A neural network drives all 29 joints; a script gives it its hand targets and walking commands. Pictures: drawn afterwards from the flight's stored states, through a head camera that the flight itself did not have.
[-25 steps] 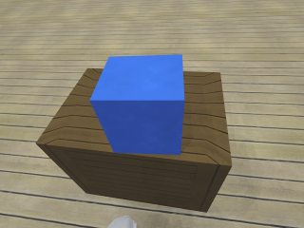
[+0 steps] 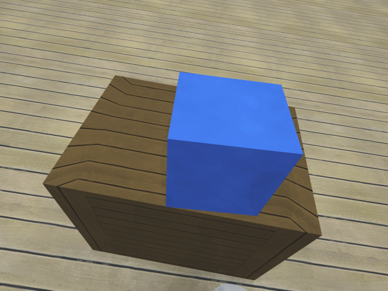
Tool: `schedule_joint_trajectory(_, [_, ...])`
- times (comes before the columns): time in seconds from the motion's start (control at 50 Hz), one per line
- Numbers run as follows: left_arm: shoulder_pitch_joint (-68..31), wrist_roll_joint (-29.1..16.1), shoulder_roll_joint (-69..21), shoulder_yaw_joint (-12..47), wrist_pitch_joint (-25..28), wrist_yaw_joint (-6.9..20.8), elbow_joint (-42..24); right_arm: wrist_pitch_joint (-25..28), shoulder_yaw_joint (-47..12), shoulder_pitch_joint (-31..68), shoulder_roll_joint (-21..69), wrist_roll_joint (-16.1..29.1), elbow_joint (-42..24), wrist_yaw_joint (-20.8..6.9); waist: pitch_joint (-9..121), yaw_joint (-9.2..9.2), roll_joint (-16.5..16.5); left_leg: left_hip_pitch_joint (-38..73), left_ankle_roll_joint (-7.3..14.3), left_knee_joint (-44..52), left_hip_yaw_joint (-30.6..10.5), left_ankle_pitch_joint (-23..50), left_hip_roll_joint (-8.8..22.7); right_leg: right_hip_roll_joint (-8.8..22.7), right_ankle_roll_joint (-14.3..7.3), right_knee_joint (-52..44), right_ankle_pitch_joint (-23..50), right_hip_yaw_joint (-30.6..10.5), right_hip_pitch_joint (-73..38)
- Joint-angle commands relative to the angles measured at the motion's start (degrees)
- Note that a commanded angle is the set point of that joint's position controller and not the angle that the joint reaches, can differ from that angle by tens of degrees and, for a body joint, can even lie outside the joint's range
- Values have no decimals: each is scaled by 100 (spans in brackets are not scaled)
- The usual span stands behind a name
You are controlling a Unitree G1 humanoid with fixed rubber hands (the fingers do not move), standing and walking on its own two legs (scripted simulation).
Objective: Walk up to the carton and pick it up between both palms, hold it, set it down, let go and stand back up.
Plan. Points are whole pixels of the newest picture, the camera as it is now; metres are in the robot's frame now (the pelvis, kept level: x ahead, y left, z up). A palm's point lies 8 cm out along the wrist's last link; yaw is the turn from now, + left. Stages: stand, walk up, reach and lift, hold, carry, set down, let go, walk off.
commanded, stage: walk up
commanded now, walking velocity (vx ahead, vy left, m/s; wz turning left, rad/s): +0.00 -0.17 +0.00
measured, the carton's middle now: (220, 148) +0.47 -0.06 +0.00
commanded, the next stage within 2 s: stand in 1.76 s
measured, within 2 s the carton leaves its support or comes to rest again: neither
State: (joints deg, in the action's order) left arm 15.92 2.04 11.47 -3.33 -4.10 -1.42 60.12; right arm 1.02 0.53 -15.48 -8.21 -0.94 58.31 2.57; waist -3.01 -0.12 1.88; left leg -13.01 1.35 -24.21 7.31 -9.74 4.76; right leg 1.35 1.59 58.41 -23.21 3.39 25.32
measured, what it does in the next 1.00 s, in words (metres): steps on the spot: right foot, then left foot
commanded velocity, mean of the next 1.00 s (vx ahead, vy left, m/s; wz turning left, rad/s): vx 0.01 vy -0.01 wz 0.01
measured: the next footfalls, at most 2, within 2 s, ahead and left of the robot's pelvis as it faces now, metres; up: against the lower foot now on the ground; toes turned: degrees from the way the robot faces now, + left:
right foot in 0.32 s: +0.00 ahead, -0.20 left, +0.00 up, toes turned +3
left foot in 0.70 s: -0.03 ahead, +0.02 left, +0.00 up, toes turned +7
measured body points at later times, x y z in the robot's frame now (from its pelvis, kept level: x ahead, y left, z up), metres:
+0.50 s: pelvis -0.03 -0.11 +0.01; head -0.03 -0.15 +0.45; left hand +0.00 +0.12 -0.13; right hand -0.06 -0.33 -0.17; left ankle -0.03 +0.07 -0.70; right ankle -0.04 -0.20 -0.75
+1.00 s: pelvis -0.05 -0.08 -0.01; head -0.05 -0.07 +0.44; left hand -0.06 +0.16 -0.16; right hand -0.07 -0.29 -0.16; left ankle -0.07 +0.02 -0.75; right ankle -0.04 -0.20 -0.75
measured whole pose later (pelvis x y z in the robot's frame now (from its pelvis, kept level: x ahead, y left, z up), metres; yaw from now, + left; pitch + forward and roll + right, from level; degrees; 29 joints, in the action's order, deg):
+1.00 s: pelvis -0.05 -0.08 -0.01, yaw +1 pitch -1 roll +0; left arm 16.8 0.0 10.5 -0.8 -0.6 -2.3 63.2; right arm 0.5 0.7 -20.6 -7.5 -1.6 63.9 1.8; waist 0.2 0.7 0.1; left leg -9.7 1.7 -25.6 3.8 -14.8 -0.3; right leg 2.6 0.8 25.0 -12.0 4.6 12.0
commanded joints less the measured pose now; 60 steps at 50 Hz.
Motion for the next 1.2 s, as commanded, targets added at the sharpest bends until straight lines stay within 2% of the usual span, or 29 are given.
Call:
schedule_joint_trajectory(0.0, [298,29,380,-144,-101,154,-216,-95,297,-204,-1126,-51,-221,80,-284,20,-1064,-471,533,1412,-1288,-783,1762,248,138,632,730,-625,552])
schedule_joint_trajectory(0.06, [271,9,403,-152,-50,199,-253,-50,298,-260,-1066,-81,-199,52,-71,13,-1311,-197,488,1318,-1061,-661,1535,129,231,396,828,-448,563])
schedule_joint_trajectory(0.16, [5,-110,310,-98,6,192,-376,-56,435,-292,-1327,-166,-250,11,154,-137,-1716,-118,496,1236,-775,-598,1299,78,255,-1077,339,-23,-66])
schedule_joint_trajectory(0.2, [43,-194,36,22,168,174,-398,-88,344,-318,-1017,-71,-78,-59,500,-17,-2054,92,527,925,-419,-639,689,-21,141,-2193,171,131,-786])
schedule_joint_trajectory(0.24, [420,-201,145,-26,290,97,-165,-179,395,-419,-1170,-90,-3,-101,504,64,-1444,-60,447,458,-340,-378,630,-229,56,-3458,1039,481,-1550])
schedule_joint_trajectory(0.26, [636,-183,243,-25,347,48,-41,-216,383,-570,-1122,-75,41,-128,437,81,-697,-252,339,73,-370,-414,594,-138,76,-4017,1291,315,-1825])
schedule_joint_trajectory(0.28, [763,-159,441,-15,427,19,-14,-242,298,-788,-830,-25,49,-157,386,61,260,-551,90,-393,-270,-589,488,498,65,-4411,1207,-402,-1929])
schedule_joint_trajectory(0.3, [656,-132,746,-7,477,9,-132,-285,166,-970,-422,24,-20,-166,197,-59,1536,-1151,-207,-965,-140,-1766,142,1649,-106,-4926,1198,-1958,-1670])
schedule_joint_trajectory(0.32, [274,-155,838,40,469,-4,-193,-390,202,-830,-413,37,-1,-142,-173,-151,1476,-741,-190,-1378,-546,-1980,11,1785,-282,-5154,512,-1959,-569])
schedule_joint_trajectory(0.34, [-4,-153,779,83,466,5,-228,-452,234,-618,-505,46,-34,-149,-453,-101,1874,-533,-136,-1566,-775,-1904,10,1591,-444,-5489,-548,-1963,61])
schedule_joint_trajectory(0.36, [-358,-148,524,149,495,17,-282,-486,273,-517,-620,39,30,-180,-813,-169,1492,-684,-69,-1811,-855,-1448,-68,1210,-296,-5476,-508,-1564,95])
schedule_joint_trajectory(0.4, [-540,-136,400,245,572,-4,-368,-480,265,-901,-568,14,347,-230,-572,-351,1158,-989,-61,-2162,-736,-887,-200,868,-115,-5056,1055,-823,-794])
schedule_joint_trajectory(0.44, [-173,-188,342,277,643,-22,-327,-423,249,-1057,-486,-35,485,-193,-33,-304,705,-871,-110,-2191,-699,-817,-256,930,-151,-4730,2104,-723,-1423])
schedule_joint_trajectory(0.48, [200,-223,209,321,694,-47,-154,-360,244,-826,-445,-38,472,-136,251,-136,613,-725,-212,-1928,-737,-877,-234,969,-317,-4545,2493,-817,-1781])
schedule_joint_trajectory(0.58, [352,-164,221,300,639,-127,-28,-275,172,-640,-220,-29,553,4,268,43,520,-501,-330,-533,-651,-1264,-287,1144,-889,-4130,3028,-1073,-2256])
schedule_joint_trajectory(0.6, [346,-152,243,304,622,-123,14,-252,152,-715,-179,-15,592,30,250,5,575,-260,-319,-73,-679,-966,-238,1178,-910,-4048,3160,-1135,-2153])
schedule_joint_trajectory(0.64, [199,-183,284,289,600,-118,-1,-181,139,-1099,-216,-9,747,55,314,-119,281,376,-261,713,-764,231,-124,1127,-751,-3940,3292,-1174,-1935])
schedule_joint_trajectory(0.7, [273,-233,108,296,622,-57,-41,-93,114,-1194,-444,-20,877,36,421,120,-459,1039,-63,500,-1083,1187,278,709,-495,-3936,2508,-799,-1535])
schedule_joint_trajectory(0.72, [160,-215,112,265,627,-48,-117,-112,137,-1002,-500,6,902,34,240,194,-1067,638,20,431,-913,960,152,705,-481,-3953,2325,-659,-1616])
schedule_joint_trajectory(0.74, [62,-151,504,140,602,-98,-198,-163,202,-834,-644,-10,805,35,-48,201,-1332,144,-8,241,-738,810,33,952,-544,-3715,2417,-744,-1704])
schedule_joint_trajectory(0.78, [250,-150,560,111,507,-92,-69,-176,110,-997,-244,-67,772,17,-48,171,-631,-19,-45,240,-657,-666,-110,1104,-681,-4095,497,-1122,-1547])
schedule_joint_trajectory(0.84, [287,-141,667,67,375,-119,-27,-206,146,-933,-270,-99,570,-40,-520,184,420,-469,-109,-474,-582,-1164,-251,1548,-831,-4735,-1190,-1765,-891])
schedule_joint_trajectory(0.86, [238,-132,639,78,355,-126,-15,-198,131,-952,-220,-118,512,-57,-626,146,712,-387,-109,-757,-586,-1117,-228,1679,-895,-4901,-1243,-1898,-593])
schedule_joint_trajectory(0.88, [70,-141,462,144,364,-120,-17,-168,105,-1003,-121,-123,483,-66,-631,44,752,-28,-77,-649,-701,-839,-153,1606,-858,-4883,-667,-1727,-236])
schedule_joint_trajectory(0.92, [-125,-260,-93,313,402,-79,150,29,-20,-1193,31,-61,498,-101,-429,-231,488,753,-3,700,-1213,225,293,527,-378,-4184,893,-541,-174])
schedule_joint_trajectory(0.94, [42,-239,-209,327,427,-61,160,107,34,-1159,-313,-40,517,-87,-238,-72,-50,692,27,880,-1546,510,563,240,-242,-3772,1238,-193,-547])
schedule_joint_trajectory(0.98, [294,-197,-200,339,408,-44,208,119,65,-1011,-500,-6,543,-65,-105,61,-804,126,163,1156,-1658,137,684,275,-166,-3738,1180,-125,-1365])
schedule_joint_trajectory(1.1, [502,-207,24,301,404,-35,527,145,12,-890,-312,39,496,-23,-242,101,-723,423,-55,1322,-1352,502,470,396,-98,-3815,1460,-155,-1450])
schedule_joint_trajectory(1.18, [572,-183,-37,321,425,-41,667,157,36,-947,-237,39,525,-33,-257,67,-548,438,26,1341,-1264,-103,363,433,-46,-3861,1459,-138,-1491])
